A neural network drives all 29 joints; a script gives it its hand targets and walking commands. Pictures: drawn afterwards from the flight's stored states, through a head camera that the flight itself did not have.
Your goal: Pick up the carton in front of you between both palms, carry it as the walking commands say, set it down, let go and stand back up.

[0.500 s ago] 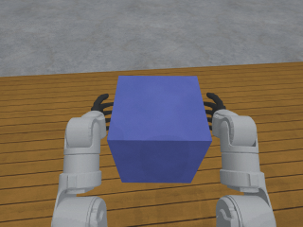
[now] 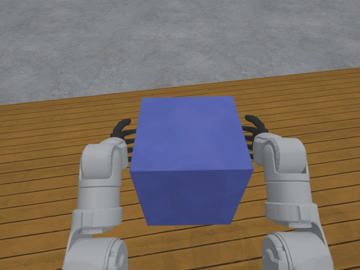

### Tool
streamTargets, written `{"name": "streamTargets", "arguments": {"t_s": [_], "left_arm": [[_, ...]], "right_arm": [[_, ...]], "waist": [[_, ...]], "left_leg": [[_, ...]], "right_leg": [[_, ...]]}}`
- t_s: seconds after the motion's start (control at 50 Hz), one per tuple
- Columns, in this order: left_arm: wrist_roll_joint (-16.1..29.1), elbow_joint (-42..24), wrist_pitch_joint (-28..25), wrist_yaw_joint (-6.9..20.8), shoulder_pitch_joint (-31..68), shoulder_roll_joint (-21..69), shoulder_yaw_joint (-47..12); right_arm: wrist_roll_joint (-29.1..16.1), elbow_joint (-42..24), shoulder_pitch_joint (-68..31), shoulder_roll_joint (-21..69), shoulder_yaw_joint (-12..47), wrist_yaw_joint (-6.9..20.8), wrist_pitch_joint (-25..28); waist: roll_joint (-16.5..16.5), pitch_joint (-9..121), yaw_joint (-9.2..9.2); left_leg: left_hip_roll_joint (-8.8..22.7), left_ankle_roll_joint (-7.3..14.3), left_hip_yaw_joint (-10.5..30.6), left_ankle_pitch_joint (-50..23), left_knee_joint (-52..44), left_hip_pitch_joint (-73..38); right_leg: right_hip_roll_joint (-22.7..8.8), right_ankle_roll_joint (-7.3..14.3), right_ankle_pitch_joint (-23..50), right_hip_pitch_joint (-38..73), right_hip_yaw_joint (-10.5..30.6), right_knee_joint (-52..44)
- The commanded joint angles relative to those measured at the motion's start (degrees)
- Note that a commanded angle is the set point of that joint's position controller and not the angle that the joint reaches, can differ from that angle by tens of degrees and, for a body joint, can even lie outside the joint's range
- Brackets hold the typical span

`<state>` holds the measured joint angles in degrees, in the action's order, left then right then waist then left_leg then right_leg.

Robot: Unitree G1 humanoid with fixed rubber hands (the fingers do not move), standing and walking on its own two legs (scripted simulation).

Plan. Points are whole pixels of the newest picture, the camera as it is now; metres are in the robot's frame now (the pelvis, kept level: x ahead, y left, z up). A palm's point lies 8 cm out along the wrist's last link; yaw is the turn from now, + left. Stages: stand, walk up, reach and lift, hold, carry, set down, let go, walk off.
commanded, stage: carry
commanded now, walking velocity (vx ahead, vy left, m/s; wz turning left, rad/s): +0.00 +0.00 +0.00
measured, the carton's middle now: (188, 164) +0.36 +0.00 +0.03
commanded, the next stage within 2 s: none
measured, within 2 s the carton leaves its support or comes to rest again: neither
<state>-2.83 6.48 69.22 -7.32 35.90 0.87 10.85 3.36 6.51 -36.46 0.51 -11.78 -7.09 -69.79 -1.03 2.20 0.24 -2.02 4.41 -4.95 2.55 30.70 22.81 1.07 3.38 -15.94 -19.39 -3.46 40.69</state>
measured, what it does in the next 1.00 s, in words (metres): stands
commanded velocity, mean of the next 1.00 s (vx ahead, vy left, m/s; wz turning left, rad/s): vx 0.00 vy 0.00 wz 0.00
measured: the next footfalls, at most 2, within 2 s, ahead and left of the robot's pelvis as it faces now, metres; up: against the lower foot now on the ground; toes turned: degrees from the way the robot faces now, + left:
none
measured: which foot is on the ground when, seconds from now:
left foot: down 0.00-1.00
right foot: down 0.00-1.00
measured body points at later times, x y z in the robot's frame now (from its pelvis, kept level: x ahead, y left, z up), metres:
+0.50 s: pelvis -0.03 -0.02 +0.00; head -0.06 -0.02 +0.45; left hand +0.32 +0.13 +0.12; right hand +0.32 -0.17 +0.12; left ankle +0.04 +0.07 -0.73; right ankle -0.04 -0.10 -0.71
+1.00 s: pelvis -0.04 -0.03 +0.00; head -0.04 -0.03 +0.45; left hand +0.32 +0.12 +0.11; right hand +0.32 -0.18 +0.11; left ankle +0.05 +0.07 -0.73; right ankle -0.04 -0.10 -0.71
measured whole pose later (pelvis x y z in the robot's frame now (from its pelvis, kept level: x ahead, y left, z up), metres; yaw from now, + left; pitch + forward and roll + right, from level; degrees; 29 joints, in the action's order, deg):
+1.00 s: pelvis -0.04 -0.03 +0.00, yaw +0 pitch +2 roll -1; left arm -2.9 11.1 71.0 -7.1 37.7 -0.2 10.7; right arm 3.6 11.2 -38.3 -0.2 -11.4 -7.0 -71.5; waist -1.1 3.6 0.4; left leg 0.5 1.8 -3.8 -1.6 29.3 23.8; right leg 2.7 6.3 -12.9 -21.1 -6.0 40.9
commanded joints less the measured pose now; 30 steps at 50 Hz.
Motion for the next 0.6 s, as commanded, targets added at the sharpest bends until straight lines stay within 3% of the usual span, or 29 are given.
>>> {"name": "streamTargets", "arguments": {"t_s": [0.0,0.12,0.2,0.36,0.58], "left_arm": [[24.8,-8.5,-2.0,13.4,44.5,62.1,-37.2],[24.6,-6.2,-1.5,13.5,44.2,62.0,-35.6],[24.0,-3.2,-1.3,13.8,44.3,62.1,-34.0],[23.0,1.2,-1.5,13.7,44.8,62.2,-30.8],[24.1,-1.6,-1.1,12.8,46.5,63.0,-30.9]], "right_arm": [[-24.9,-7.4,-43.2,62.7,37.2,13.6,1.8],[-24.6,-5.5,-43.2,62.3,35.6,13.5,1.4],[-24.2,-2.9,-43.5,62.3,34.3,13.7,1.3],[-24.1,1.5,-44.7,63.2,31.5,13.8,1.7],[-25.2,-1.0,-46.5,64.4,31.4,13.0,1.4]], "waist": [[0.3,29.8,-0.26],[-0.3,26.7,-0.46],[-0.1,23.4,-0.73],[0.0,22.1,-0.60],[0.2,25.3,-0.43]], "left_leg": [[12.1,3.7,10.5,-30.5,-1.4,-16.8],[12.5,3.2,12.1,-10.7,-6.6,-13.5],[11.8,2.4,12.0,-0.9,-8.1,-10.9],[11.4,1.5,11.2,-4.1,-6.6,-9.5],[11.1,1.2,10.4,-10.4,-4.3,-10.7]], "right_leg": [[-7.4,2.2,16.9,6.8,7.5,-3.5],[-6.6,2.7,4.3,5.4,7.8,-6.9],[-7.1,3.1,0.4,3.2,8.4,-9.1],[-7.7,3.0,5.1,2.0,8.3,-9.0],[-7.9,3.1,12.9,3.9,8.3,-7.1]]}}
